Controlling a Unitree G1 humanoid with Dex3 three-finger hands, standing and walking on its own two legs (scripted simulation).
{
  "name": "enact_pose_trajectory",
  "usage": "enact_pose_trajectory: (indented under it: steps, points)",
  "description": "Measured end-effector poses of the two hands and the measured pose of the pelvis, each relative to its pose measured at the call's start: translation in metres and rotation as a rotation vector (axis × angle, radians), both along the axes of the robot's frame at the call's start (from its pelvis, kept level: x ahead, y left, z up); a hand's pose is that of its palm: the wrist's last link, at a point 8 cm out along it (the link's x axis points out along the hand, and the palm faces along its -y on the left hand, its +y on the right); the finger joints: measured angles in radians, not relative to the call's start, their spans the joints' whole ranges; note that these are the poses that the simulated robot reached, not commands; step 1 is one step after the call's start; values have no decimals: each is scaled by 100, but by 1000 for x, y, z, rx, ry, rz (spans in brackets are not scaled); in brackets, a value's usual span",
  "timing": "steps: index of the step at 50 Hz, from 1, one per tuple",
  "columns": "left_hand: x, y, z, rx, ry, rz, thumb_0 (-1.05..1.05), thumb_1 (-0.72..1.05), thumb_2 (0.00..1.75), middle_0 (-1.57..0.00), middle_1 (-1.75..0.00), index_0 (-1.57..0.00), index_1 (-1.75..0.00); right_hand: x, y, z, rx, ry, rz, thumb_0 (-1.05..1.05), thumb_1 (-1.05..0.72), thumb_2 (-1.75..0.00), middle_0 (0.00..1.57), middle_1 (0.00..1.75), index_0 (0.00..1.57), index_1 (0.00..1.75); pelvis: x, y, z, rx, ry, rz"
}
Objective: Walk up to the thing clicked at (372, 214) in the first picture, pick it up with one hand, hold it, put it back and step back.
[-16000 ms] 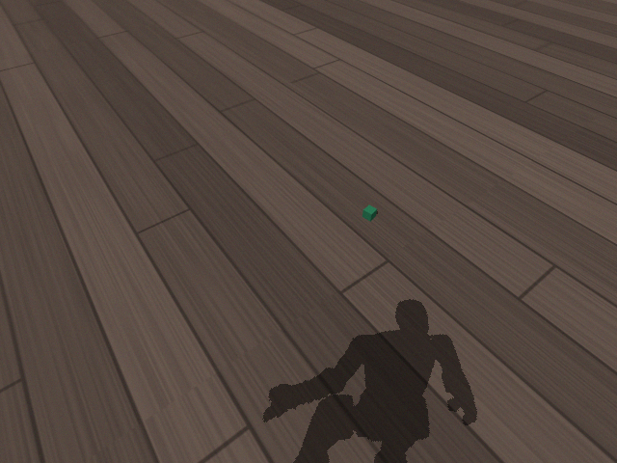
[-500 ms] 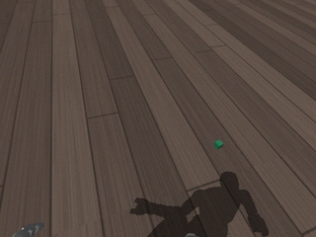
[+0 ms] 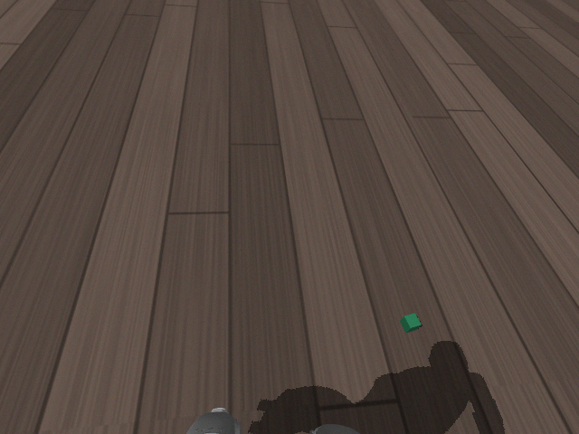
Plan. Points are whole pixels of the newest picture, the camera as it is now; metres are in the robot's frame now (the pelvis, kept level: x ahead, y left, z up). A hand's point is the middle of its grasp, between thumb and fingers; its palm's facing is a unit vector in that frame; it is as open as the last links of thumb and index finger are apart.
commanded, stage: walk up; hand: left
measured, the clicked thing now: (410, 323) +0.61 -0.48 -0.71
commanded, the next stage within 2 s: none
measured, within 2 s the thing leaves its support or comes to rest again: neither
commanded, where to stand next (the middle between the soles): +0.37 -0.82 m, yaw +23 degrees
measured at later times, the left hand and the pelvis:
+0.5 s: hand out of the picture +0.08 +0.02 -0.11, palm faces +0.20 -0.89 -0.40, open 7.4 cm; pelvis +0.12 -0.26 +0.02, yaw +11 degrees
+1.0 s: hand (403, 385) +0.24 -0.18 -0.14, palm faces +0.20 -0.89 -0.42, open 7.3 cm; pelvis +0.19 -0.52 -0.02, yaw +14 degrees
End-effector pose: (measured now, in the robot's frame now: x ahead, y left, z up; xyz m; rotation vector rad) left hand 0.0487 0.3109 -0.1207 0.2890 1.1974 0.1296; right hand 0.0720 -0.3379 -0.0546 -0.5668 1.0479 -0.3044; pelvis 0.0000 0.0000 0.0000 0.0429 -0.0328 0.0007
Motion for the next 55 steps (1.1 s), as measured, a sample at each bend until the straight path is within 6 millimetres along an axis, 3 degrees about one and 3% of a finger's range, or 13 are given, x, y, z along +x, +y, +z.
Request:
enact_pose_trajectory:
  steps: [5,10,14,17,24,28,31,35,40,47,51,53,55]
  points:
    - [41,-37,10,-7,-60,-9,1,91,90,-20,-30,-21,-30,-4,-50,13,-24,51,-3,0,-90,-90,21,30,21,30,23,-46,7,-20,9,31]
    - [70,-72,20,53,-106,22,0,91,90,-20,-30,-21,-30,6,-121,9,-46,124,23,0,-90,-90,21,30,21,30,44,-107,2,-34,29,81]
    - [80,-115,25,126,-123,69,0,91,90,-20,-30,-20,-30,31,-194,-8,-63,160,39,0,-89,-90,21,30,21,30,63,-168,-11,-41,40,116]
    - [66,-158,32,144,-125,130,0,91,90,-20,-29,-20,-30,65,-235,-20,-83,188,35,0,-90,-90,21,30,21,30,78,-202,-11,-51,29,158]
    - [20,-244,54,118,17,278,0,90,90,-20,-30,-21,-30,173,-251,-13,23,96,174,1,-90,-90,20,30,21,30,112,-256,22,-21,32,188]
    - [10,-281,48,108,76,317,0,90,90,-20,-30,-21,-30,217,-253,-14,62,90,268,0,-90,-90,20,30,21,30,126,-288,22,-28,34,211]
    - [16,-306,32,92,89,330,0,90,90,-20,-30,-21,-30,238,-262,-20,68,84,309,0,-90,-90,20,30,21,30,139,-310,12,-28,32,225]
    - [47,-342,12,66,68,302,1,91,90,-20,-30,-20,-30,242,-296,-27,44,62,282,0,-90,-90,21,30,21,30,147,-339,0,3,7,249]
    - [101,-381,15,30,7,202,1,90,90,-20,-30,-21,-30,234,-355,-10,18,5,186,0,-90,-90,21,30,21,30,159,-382,7,-13,-12,219]
    - [164,-423,25,103,-156,188,0,91,90,-20,-30,-21,-30,231,-472,-2,-62,70,208,0,-89,-90,21,30,21,30,180,-471,-6,-37,4,247]
    - [166,-471,22,160,-160,217,0,91,90,-20,-30,-20,-30,246,-552,-14,-114,105,179,0,-89,-90,21,30,21,30,193,-529,-21,-64,-3,257]
    - [153,-503,21,146,-128,250,0,91,90,-20,-29,-20,-30,255,-575,-15,-128,121,150,0,-90,-90,21,30,21,30,200,-547,-17,-53,-5,276]
    - [139,-533,25,112,-77,290,0,91,90,-20,-29,-20,-30,266,-585,-12,-110,122,145,1,-90,-90,20,30,21,30,206,-560,-5,-46,-3,284]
